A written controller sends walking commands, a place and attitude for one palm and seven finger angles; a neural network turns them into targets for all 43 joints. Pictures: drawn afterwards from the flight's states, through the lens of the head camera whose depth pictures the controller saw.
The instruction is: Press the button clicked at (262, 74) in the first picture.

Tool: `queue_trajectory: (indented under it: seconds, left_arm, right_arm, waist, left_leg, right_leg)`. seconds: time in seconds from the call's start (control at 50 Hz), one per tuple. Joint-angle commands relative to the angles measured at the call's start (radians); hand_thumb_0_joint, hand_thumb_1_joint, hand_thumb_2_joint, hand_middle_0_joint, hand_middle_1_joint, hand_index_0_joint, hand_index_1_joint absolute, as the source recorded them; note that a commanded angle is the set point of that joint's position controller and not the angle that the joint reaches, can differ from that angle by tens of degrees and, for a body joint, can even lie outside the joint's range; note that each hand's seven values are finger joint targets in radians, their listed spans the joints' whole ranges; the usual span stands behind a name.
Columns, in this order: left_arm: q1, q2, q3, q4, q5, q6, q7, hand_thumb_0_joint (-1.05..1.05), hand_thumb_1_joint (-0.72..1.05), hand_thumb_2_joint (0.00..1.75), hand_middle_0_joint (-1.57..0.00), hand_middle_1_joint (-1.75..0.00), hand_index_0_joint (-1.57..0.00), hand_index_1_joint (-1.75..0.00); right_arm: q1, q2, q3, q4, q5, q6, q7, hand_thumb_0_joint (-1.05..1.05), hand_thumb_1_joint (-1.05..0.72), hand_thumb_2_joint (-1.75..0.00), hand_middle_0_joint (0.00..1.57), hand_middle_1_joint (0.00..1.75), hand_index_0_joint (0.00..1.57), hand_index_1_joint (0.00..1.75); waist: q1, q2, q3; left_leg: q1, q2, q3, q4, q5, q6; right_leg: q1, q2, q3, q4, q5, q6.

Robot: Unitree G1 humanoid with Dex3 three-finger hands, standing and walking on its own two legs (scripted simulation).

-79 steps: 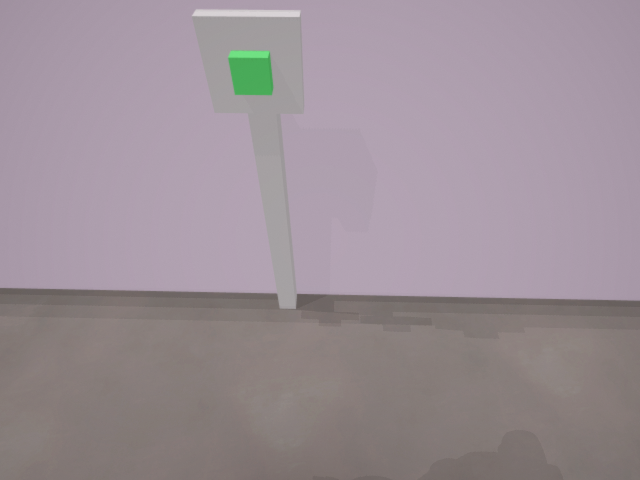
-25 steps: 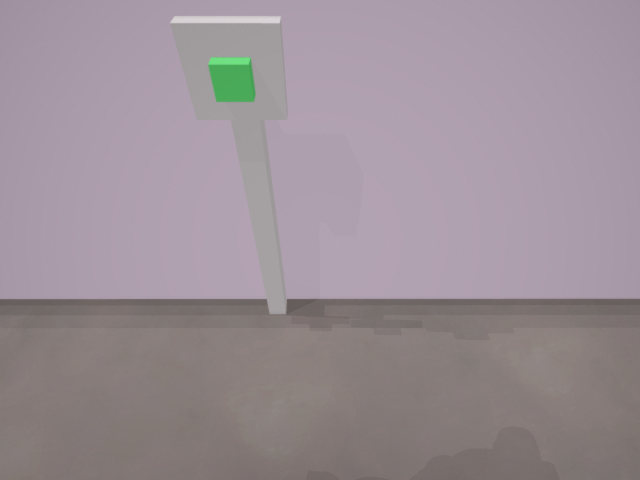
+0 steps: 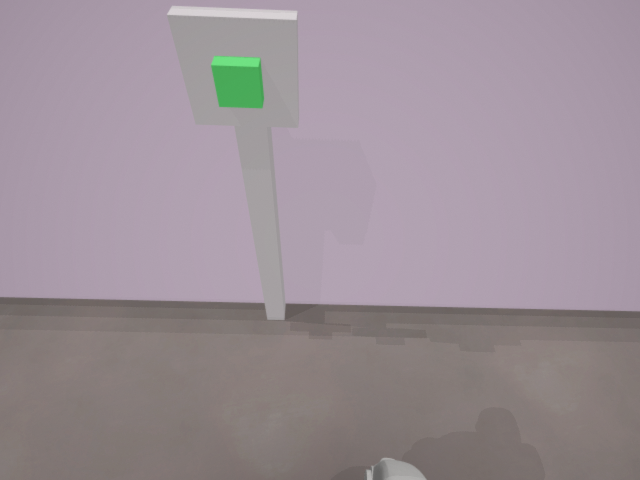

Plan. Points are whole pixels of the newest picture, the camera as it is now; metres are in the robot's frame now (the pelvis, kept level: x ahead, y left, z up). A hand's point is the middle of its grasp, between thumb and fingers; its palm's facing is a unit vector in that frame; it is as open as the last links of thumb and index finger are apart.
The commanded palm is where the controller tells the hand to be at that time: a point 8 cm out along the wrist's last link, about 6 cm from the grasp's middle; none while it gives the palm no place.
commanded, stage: take the last steps up to it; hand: left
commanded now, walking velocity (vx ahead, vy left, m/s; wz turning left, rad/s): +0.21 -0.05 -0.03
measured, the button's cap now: (239, 81) +0.64 +0.16 +0.14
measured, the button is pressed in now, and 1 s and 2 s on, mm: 0 0 0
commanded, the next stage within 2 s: come to a stop and stand still in 0.18 s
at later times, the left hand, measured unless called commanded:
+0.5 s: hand (239, 476) +0.15 +0.12 -0.19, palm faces +0.08 -0.98 -0.17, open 7.2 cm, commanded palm none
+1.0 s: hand (242, 476) +0.15 +0.11 -0.16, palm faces +0.10 -0.96 -0.26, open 7.3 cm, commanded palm none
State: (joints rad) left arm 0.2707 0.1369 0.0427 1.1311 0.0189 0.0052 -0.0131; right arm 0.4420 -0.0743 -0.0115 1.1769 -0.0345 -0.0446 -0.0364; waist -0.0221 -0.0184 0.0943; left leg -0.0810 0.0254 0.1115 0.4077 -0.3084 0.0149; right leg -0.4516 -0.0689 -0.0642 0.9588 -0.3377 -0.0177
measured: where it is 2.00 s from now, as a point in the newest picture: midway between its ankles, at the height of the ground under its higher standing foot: outside the picture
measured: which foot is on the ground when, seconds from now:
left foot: down 0.00-0.18, up 0.20-0.42, down 0.44-0.70, up 0.72-1.00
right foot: up 0.00-0.16, down 0.18-1.00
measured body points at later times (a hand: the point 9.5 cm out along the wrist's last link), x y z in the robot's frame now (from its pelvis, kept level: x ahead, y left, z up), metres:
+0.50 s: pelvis +0.15 -0.04 -0.01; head +0.18 -0.03 +0.44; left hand +0.15 +0.17 -0.18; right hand +0.21 -0.28 -0.16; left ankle +0.15 +0.07 -0.74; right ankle +0.13 -0.15 -0.74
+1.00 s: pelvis +0.13 -0.08 +0.00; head +0.18 -0.09 +0.45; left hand +0.15 +0.16 -0.14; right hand +0.20 -0.32 -0.16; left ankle +0.09 +0.06 -0.72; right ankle +0.14 -0.17 -0.74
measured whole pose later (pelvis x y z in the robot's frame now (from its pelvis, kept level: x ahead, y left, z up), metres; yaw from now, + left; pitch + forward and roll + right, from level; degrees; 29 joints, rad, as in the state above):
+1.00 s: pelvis +0.13 -0.08 +0.00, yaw +3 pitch +0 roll +2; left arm 0.21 0.17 0.04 1.04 0.02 -0.01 0.03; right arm 0.15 -0.20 -0.05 1.05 -0.01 0.06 -0.02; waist 0.02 0.01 0.11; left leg -0.23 0.01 0.03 0.63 -0.41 -0.04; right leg -0.22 -0.03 -0.07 0.47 -0.25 -0.04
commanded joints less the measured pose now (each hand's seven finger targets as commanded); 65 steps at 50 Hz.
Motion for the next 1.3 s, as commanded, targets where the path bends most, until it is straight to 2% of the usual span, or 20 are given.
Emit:
queue_trajectory:
  seconds: [0.0,0.08,0.12,0.16,0.18,0.26,0.38,0.44,0.48,0.54,0.64,0.68,0.7,0.76,0.92,0.98,1.02,1.06,1.12,1.28]
  left_arm:
    - [-0.084,0.027,0.012,-0.091,-0.004,-0.025,-0.004,0.00,0.90,0.90,-0.20,-0.30,-0.20,-0.30]
    - [-0.058,0.041,0.025,-0.080,-0.001,-0.026,-0.006,0.00,0.90,0.90,-0.20,-0.30,-0.20,-0.30]
    - [0.121,0.099,0.043,-0.028,-0.002,-0.041,0.000,0.00,0.90,0.90,-0.20,-0.30,-0.20,-0.30]
    - [0.318,0.260,0.075,0.022,-0.004,-0.057,0.024,0.00,0.90,0.90,-0.20,-0.30,-0.20,-0.30]
    - [0.257,0.231,0.065,0.014,-0.010,-0.053,0.033,0.00,0.90,0.90,-0.20,-0.30,-0.20,-0.30]
    - [0.018,0.099,0.027,-0.053,0.010,-0.054,0.050,0.00,0.90,0.90,-0.20,-0.30,-0.20,-0.30]
    - [0.005,0.119,0.014,-0.038,-0.008,-0.045,0.057,0.00,0.90,0.90,-0.20,-0.30,-0.20,-0.30]
    - [0.032,0.085,0.017,-0.071,-0.005,-0.019,0.069,0.00,0.90,0.90,-0.20,-0.30,-0.20,-0.30]
    - [0.029,0.103,0.023,-0.083,-0.007,-0.005,0.062,0.00,0.90,0.90,-0.20,-0.30,-0.20,-0.30]
    - [0.014,0.111,0.030,-0.094,-0.009,0.008,0.056,0.00,0.90,0.90,-0.20,-0.30,-0.20,-0.30]
    - [0.076,0.120,0.038,-0.112,0.004,-0.002,0.052,0.00,0.90,0.90,-0.20,-0.30,-0.20,-0.30]
    - [0.046,0.237,0.051,-0.127,0.016,-0.012,0.054,0.00,0.90,0.90,-0.20,-0.30,-0.20,-0.30]
    - [0.044,0.243,0.048,-0.128,0.011,-0.014,0.050,0.00,0.90,0.90,-0.20,-0.30,-0.20,-0.30]
    - [-0.024,0.189,0.038,-0.138,0.012,-0.012,0.063,0.00,0.90,0.90,-0.20,-0.30,-0.20,-0.30]
    - [0.036,0.224,0.045,-0.106,0.007,-0.020,0.063,0.00,0.90,0.90,-0.20,-0.30,-0.20,-0.30]
    - [-0.022,0.198,0.035,-0.092,-0.008,-0.019,0.058,0.00,0.90,0.90,-0.20,-0.30,-0.20,-0.30]
    - [-0.017,0.142,0.022,-0.096,-0.011,-0.013,0.052,0.00,0.90,0.90,-0.20,-0.30,-0.20,-0.30]
    - [-0.047,0.133,0.014,-0.076,-0.003,-0.012,0.048,0.00,0.90,0.90,-0.20,-0.30,-0.20,-0.30]
    - [-0.049,0.139,0.009,-0.045,-0.010,-0.007,0.042,0.00,0.90,0.90,-0.20,-0.30,-0.20,-0.30]
    - [-0.004,0.116,-0.010,0.003,-0.010,-0.014,0.041,0.00,0.90,0.90,-0.20,-0.30,-0.20,-0.30]
  right_arm:
    - [0.097,-0.163,-0.039,-0.002,0.002,-0.009,-0.010,0.00,-0.90,-0.90,0.20,0.30,0.20,0.30]
    - [0.086,-0.170,-0.047,0.005,-0.001,0.005,-0.009,0.00,-0.90,-0.90,0.20,0.30,0.20,0.30]
    - [0.072,-0.160,-0.046,0.000,0.011,0.008,-0.005,0.00,-0.90,-0.90,0.20,0.30,0.20,0.30]
    - [0.075,-0.072,-0.033,-0.053,0.032,0.009,0.007,0.00,-0.90,-0.90,0.20,0.30,0.20,0.30]
    - [0.018,-0.098,-0.042,-0.056,0.029,0.023,0.008,0.00,-0.90,-0.90,0.20,0.30,0.20,0.30]
    - [-0.020,-0.034,-0.034,-0.054,0.012,0.042,0.020,0.00,-0.90,-0.90,0.20,0.30,0.20,0.30]
    - [-0.025,-0.068,-0.016,-0.054,0.026,0.049,0.010,0.00,-0.90,-0.90,0.20,0.30,0.20,0.30]
    - [-0.080,-0.210,-0.049,-0.104,0.016,0.051,-0.002,0.00,-0.90,-0.90,0.20,0.30,0.20,0.30]
    - [-0.136,-0.225,-0.050,-0.131,0.021,0.054,-0.013,0.00,-0.90,-0.90,0.20,0.30,0.20,0.30]
    - [-0.173,-0.262,-0.070,-0.163,0.010,0.062,-0.020,0.00,-0.90,-0.90,0.20,0.30,0.20,0.30]
    - [-0.263,-0.280,-0.091,-0.211,0.017,0.077,-0.016,0.00,-0.90,-0.90,0.20,0.30,0.20,0.30]
    - [-0.252,-0.201,-0.081,-0.239,0.031,0.085,0.004,0.00,-0.90,-0.90,0.20,0.30,0.20,0.30]
    - [-0.262,-0.194,-0.082,-0.239,0.031,0.099,0.007,0.00,-0.90,-0.90,0.20,0.30,0.20,0.30]
    - [-0.288,-0.182,-0.075,-0.211,0.027,0.108,0.011,0.00,-0.90,-0.90,0.20,0.30,0.20,0.30]
    - [-0.266,-0.164,-0.049,-0.173,0.032,0.081,0.019,0.00,-0.90,-0.90,0.20,0.30,0.20,0.30]
    - [-0.169,-0.164,-0.043,-0.121,0.028,0.064,0.012,0.00,-0.90,-0.90,0.20,0.30,0.20,0.30]
    - [-0.167,-0.221,-0.044,-0.113,0.016,0.050,0.009,0.00,-0.90,-0.90,0.20,0.30,0.20,0.30]
    - [-0.199,-0.197,-0.031,-0.105,0.015,0.054,0.006,0.00,-0.90,-0.90,0.20,0.30,0.20,0.30]
    - [-0.175,-0.186,-0.018,-0.077,0.015,0.047,0.004,0.00,-0.90,-0.90,0.20,0.30,0.20,0.30]
    - [-0.101,-0.164,-0.013,-0.057,0.019,0.035,-0.002,0.00,-0.90,-0.90,0.20,0.30,0.20,0.30]
  waist:
    - [-0.016,0.145,0.065]
    - [0.007,0.149,0.065]
    - [0.087,0.053,-0.024]
    - [0.131,-0.313,-0.179]
    - [0.123,-0.257,-0.132]
    - [-0.001,-0.064,0.001]
    - [-0.018,-0.027,-0.085]
    - [0.005,0.138,-0.088]
    - [0.013,0.280,-0.083]
    - [0.006,0.258,-0.116]
    - [0.047,0.111,-0.161]
    - [0.026,-0.216,-0.119]
    - [0.047,-0.173,-0.115]
    - [0.025,-0.168,-0.058]
    - [0.061,-0.129,-0.138]
    - [0.011,-0.101,-0.115]
    - [0.032,0.083,-0.116]
    - [0.030,0.022,-0.046]
    - [0.032,0.151,-0.034]
    - [0.029,0.041,0.000]
  left_leg:
    - [-0.102,0.249,-0.155,-0.214,0.203,0.132]
    - [-0.148,0.241,-0.132,-0.151,0.149,0.113]
    - [-0.199,0.166,-0.060,0.087,0.222,0.063]
    - [-0.468,-0.013,0.016,0.670,-0.314,-0.002]
    - [-0.487,0.035,-0.076,0.807,-0.326,0.005]
    - [-0.354,0.113,-0.083,0.644,-0.138,-0.016]
    - [-0.105,0.050,-0.044,0.078,0.139,-0.044]
    - [-0.033,0.239,-0.170,0.057,0.861,0.058]
    - [-0.036,0.278,-0.220,0.008,1.033,0.108]
    - [0.070,0.316,-0.239,0.008,1.126,0.167]
    - [0.033,0.226,-0.148,0.136,0.781,0.082]
    - [-0.214,0.002,-0.030,0.325,-0.028,-0.035]
    - [-0.232,-0.037,-0.092,0.489,-0.279,-0.039]
    - [-0.344,-0.009,-0.164,0.657,-0.211,-0.041]
    - [-0.242,-0.004,-0.094,0.224,-0.137,-0.054]
    - [-0.029,0.012,-0.079,-0.048,0.116,-0.039]
    - [-0.011,0.160,-0.190,-0.037,0.319,0.023]
    - [-0.117,0.123,-0.152,-0.041,0.153,0.004]
    - [-0.158,0.116,-0.162,-0.116,0.083,-0.004]
    - [-0.148,0.097,-0.151,-0.142,0.079,-0.001]
  right_leg:
    - [-0.002,-0.012,-0.042,-0.193,0.060,0.009]
    - [0.148,0.032,-0.086,-0.318,0.111,-0.002]
    - [0.402,0.037,-0.067,-0.447,0.144,-0.024]
    - [0.634,-0.373,0.475,-0.682,0.186,-0.195]
    - [0.500,-0.364,0.496,-0.722,0.037,-0.225]
    - [0.144,-0.255,0.166,-0.749,0.148,-0.163]
    - [0.237,-0.155,0.037,-0.546,0.617,-0.099]
    - [0.186,-0.031,-0.028,-0.442,0.283,0.011]
    - [0.192,0.002,-0.041,-0.338,0.056,0.031]
    - [0.098,0.032,0.016,-0.191,-0.200,0.024]
    - [0.210,0.028,0.027,-0.494,0.171,0.019]
    - [0.301,-0.260,0.309,-0.602,0.794,-0.114]
    - [0.265,-0.327,0.315,-0.619,0.867,-0.191]
    - [0.304,-0.234,0.243,-0.577,0.823,-0.196]
    - [0.462,-0.218,0.228,-0.573,0.731,-0.170]
    - [0.307,-0.159,0.176,-0.547,0.531,-0.088]
    - [0.242,-0.046,0.088,-0.549,0.250,-0.008]
    - [0.255,-0.040,0.100,-0.624,0.165,-0.006]
    - [0.304,-0.030,0.084,-0.616,0.133,-0.009]
    - [0.302,-0.034,0.081,-0.637,0.155,-0.008]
